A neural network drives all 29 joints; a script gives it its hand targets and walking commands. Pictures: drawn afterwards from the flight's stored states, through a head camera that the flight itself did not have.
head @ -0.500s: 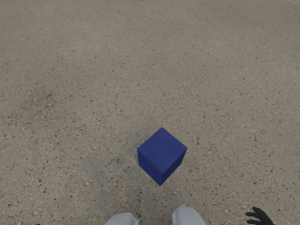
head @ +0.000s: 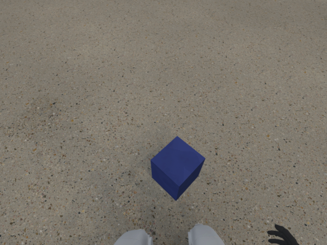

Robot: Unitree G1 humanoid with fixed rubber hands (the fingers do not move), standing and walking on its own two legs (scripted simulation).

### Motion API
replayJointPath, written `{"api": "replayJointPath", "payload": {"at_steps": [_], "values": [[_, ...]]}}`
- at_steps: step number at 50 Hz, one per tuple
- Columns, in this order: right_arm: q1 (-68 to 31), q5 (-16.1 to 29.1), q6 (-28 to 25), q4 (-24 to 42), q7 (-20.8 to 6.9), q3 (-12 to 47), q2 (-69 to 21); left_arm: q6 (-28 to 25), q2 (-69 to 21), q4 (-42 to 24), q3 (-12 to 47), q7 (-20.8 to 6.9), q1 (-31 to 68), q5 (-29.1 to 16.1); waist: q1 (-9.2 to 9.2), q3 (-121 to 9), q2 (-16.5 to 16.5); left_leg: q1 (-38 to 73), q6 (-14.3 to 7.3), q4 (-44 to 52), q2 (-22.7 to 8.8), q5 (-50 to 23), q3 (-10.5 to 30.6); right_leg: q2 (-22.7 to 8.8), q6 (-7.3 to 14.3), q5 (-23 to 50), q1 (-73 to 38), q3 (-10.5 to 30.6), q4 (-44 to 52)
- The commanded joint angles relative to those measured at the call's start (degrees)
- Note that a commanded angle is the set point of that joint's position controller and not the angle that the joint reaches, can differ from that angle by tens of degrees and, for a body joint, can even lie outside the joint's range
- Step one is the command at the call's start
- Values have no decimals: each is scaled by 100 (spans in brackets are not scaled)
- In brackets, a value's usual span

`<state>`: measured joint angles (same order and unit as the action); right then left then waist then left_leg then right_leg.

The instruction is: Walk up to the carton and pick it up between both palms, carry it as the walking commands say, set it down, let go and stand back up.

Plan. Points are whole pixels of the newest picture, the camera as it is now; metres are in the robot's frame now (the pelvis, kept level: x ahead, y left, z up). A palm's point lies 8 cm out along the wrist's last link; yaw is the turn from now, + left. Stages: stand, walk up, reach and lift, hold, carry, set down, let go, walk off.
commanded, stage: walk up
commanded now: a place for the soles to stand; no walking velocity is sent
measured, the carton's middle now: (176, 168) +0.55 -0.08 -0.61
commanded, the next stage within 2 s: none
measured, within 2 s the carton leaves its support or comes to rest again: neither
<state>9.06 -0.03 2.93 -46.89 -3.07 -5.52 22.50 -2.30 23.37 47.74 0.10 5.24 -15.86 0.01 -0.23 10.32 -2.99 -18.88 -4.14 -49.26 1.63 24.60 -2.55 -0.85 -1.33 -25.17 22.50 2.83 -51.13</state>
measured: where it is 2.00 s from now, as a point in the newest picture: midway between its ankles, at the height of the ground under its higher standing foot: outside the picture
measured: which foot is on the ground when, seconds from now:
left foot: down 0.00-1.00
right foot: up 0.00-0.28, down 0.30-0.52, up 0.54-0.86, down 0.88-1.00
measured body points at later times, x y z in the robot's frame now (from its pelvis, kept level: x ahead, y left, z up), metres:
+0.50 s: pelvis +0.00 +0.00 +0.00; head +0.03 -0.02 +0.45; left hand +0.06 +0.32 -0.10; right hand +0.11 -0.32 -0.12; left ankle +0.01 +0.07 -0.69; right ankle +0.05 -0.16 -0.70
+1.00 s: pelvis -0.01 -0.01 +0.00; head +0.03 -0.03 +0.45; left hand +0.05 +0.32 -0.09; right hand +0.10 -0.33 -0.11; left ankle -0.01 +0.07 -0.67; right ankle +0.05 -0.16 -0.70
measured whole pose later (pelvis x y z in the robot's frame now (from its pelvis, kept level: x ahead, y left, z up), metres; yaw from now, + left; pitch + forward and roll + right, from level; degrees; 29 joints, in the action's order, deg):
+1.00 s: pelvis -0.01 -0.01 +0.00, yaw -2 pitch -5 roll +0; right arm 9.1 0.0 3.6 -46.5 -2.6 -5.9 22.5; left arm -3.9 23.5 47.7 0.1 5.2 -18.1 0.0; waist -0.3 9.5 -2.7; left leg -22.1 -3.6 -59.7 1.2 31.2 -3.4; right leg 0.1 -1.0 -20.2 21.6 3.7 -46.4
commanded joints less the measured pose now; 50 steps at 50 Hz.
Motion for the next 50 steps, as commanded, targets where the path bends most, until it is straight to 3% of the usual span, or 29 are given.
{"api": "replayJointPath", "payload": {"at_steps": [1, 4, 9, 11, 13, 14, 15, 16, 17, 18, 19, 22, 24, 25, 26, 27, 28, 29, 32, 35, 39, 40, 42, 43, 44, 45, 46, 47, 50], "values": [[-204, -298, -209, 469, 164, -588, 1718, 13, 1608, 17, -535, 118, -353, 19, 232, -452, -257, 472, 166, 3136, -1850, 134, 2475, 175, 365, -518, 1553, 591, -1351], [-159, -311, -259, 547, 177, -511, 1404, 22, 1564, 154, -615, 43, -608, 40, 166, -486, -308, 728, 72, 2824, -1454, -480, 1752, 114, 270, -103, 1411, 360, -1265], [213, -292, -219, 572, 168, -522, 1374, -110, 1388, -34, -543, 41, -518, 37, 354, -1116, -581, 1658, -380, 2169, -1555, -2466, 1478, -25, 214, -132, 1048, -72, -110], [44, -290, -188, 635, 150, -520, 1456, -156, 1362, -31, -530, 41, -642, 22, 272, -1293, -618, 1506, -563, 1922, -1655, -2911, 1334, -124, 249, -88, 563, -375, 424], [-397, -231, -131, 759, 104, -478, 1395, -246, 1272, 134, -529, 35, -1135, 38, -115, -1456, -484, 1060, -523, 1342, -1434, -2712, 811, -34, 379, 974, -458, -685, 1663], [-362, -195, -109, 772, 95, -443, 1342, -297, 1412, 165, -576, 71, -1337, 110, -277, -1540, -195, 849, -360, 506, -1173, -2931, 545, 47, 463, 1286, -858, -398, 2210], [-116, -173, -118, 812, 84, -367, 1128, -348, 1789, 127, -705, 116, -1421, 194, -341, -1678, 390, -9, -104, -315, -882, -2446, 348, -525, 726, 1486, -1419, 844, 2328], [-53, -128, -102, 899, 89, -309, 934, -367, 2303, -5, -803, 138, -1151, 227, -184, -1440, 1361, -954, 335, -1181, -230, -230, 106, -1854, 1471, 2453, -1296, 2966, 2677], [-269, -152, -38, 890, 104, -304, 1051, -367, 2318, -73, -729, 117, -980, 156, -153, -1490, 920, -974, 406, -1459, -256, 1246, 867, -2160, 2020, 2941, -931, 3519, 2498], [-170, -172, 8, 728, 112, -359, 1176, -354, 2300, -66, -725, 118, -596, 164, -78, -1292, 973, -657, 316, -1807, -375, 1370, 1000, -2113, 2135, 2480, -284, 3301, 2517], [-108, -181, 11, 631, 95, -403, 1215, -321, 2147, -109, -717, 129, -277, 177, 17, -914, 945, -642, 267, -1761, -409, 1085, 926, -1886, 1988, 2012, 99, 2994, 2507], [-38, -172, -46, 559, 31, -467, 1256, -271, 2011, -277, -648, 122, -223, 220, 72, -862, 1374, -557, 355, -760, -452, 772, 663, -1448, 1600, 2121, 219, 2296, 1966], [346, -209, -86, 386, 30, -526, 1267, -212, 1974, -384, -633, 83, 16, 224, 327, -1009, 1237, 335, 339, 311, -433, 208, 562, -1338, 1443, 1536, 675, 2118, 1740], [558, -242, -119, 242, 45, -574, 1279, -155, 1844, -348, -568, 61, 162, 203, 470, -1079, 981, 1117, 347, 1174, -402, -44, 674, -1030, 1210, 1320, 1108, 1715, 1258], [781, -331, -170, 184, 87, -619, 1504, -109, 1441, -349, -482, 60, 127, 137, 586, -1047, 17, 1460, 291, 2431, -786, 480, 1473, -344, 843, 1036, 1529, 896, 90], [542, -404, -188, 339, 118, -648, 1805, -89, 1125, -341, -402, 95, 144, 64, 489, -600, -754, 1166, 194, 3249, -1702, 578, 2750, 458, 578, -638, 2256, 245, -685], [178, -278, -207, 492, 132, -660, 1999, -48, 1416, -218, -469, 158, -129, 82, 335, -496, -196, 570, 74, 3348, -2208, 392, 2951, 305, 406, -846, 1947, 574, -1039], [-70, -235, -210, 464, 140, -638, 1869, -4, 1558, -52, -497, 142, -233, 89, 321, -559, -28, 309, 135, 3337, -2117, 379, 2748, 241, 401, -702, 1544, 743, -1268], [-162, -297, -263, 546, 181, -550, 1505, 35, 1641, 145, -612, 49, -483, 66, 151, -453, -123, 713, 253, 2952, -1568, 97, 1984, 118, 314, -106, 1567, 459, -1269], [126, -316, -268, 592, 172, -548, 1407, -5, 1457, 62, -575, 18, -568, 58, 264, -710, -412, 1275, 38, 2574, -1418, -1209, 1542, 64, 231, -152, 1428, 255, -856], [225, -309, -225, 602, 161, -548, 1402, -145, 1360, -56, -518, 41, -508, 54, 331, -1132, -700, 1679, -489, 2012, -1642, -2827, 1344, -87, 258, -104, 984, -219, 108], [61, -282, -209, 655, 146, -520, 1406, -187, 1338, -48, -528, 32, -599, 37, 221, -1200, -681, 1405, -615, 1893, -1690, -2882, 1236, -144, 273, -23, 563, -382, 430], [-321, -233, -147, 761, 102, -482, 1389, -279, 1278, 133, -525, 23, -1098, 61, -123, -1350, -546, 815, -528, 1252, -1455, -2635, 648, -39, 412, 1113, -503, -689, 1589], [-257, -207, -130, 808, 87, -440, 1324, -327, 1474, 178, -605, 59, -1353, 132, -288, -1484, -164, 513, -330, 421, -1188, -2638, 508, 56, 530, 1134, -978, -217, 2069], [-100, -167, -137, 859, 93, -374, 1130, -355, 1905, 147, -759, 116, -1477, 222, -391, -1655, 631, -274, -32, -500, -880, -2147, 289, -563, 826, 1105, -1496, 1102, 2333], [-55, -127, -113, 917, 90, -297, 907, -375, 2340, -24, -805, 126, -1105, 231, -181, -1339, 1460, -1142, 303, -1199, -109, 573, 147, -1868, 1532, 2126, -1241, 3305, 2803], [-210, -153, -65, 865, 115, -322, 1071, -369, 2323, -82, -727, 91, -854, 186, -105, -1422, 993, -1047, 382, -1461, -280, 1343, 926, -2045, 2026, 2502, -900, 3669, 2505], [-145, -178, -27, 721, 116, -362, 1207, -354, 2266, -82, -714, 111, -508, 174, -63, -1206, 899, -761, 285, -1757, -337, 1369, 981, -1988, 2090, 2187, -272, 3446, 2568], [-134, -165, -45, 628, 42, -449, 1240, -272, 2032, -253, -651, 111, -188, 228, 50, -743, 1329, -712, 320, -979, -456, 961, 712, -1405, 1649, 1779, 183, 2522, 2143]]}}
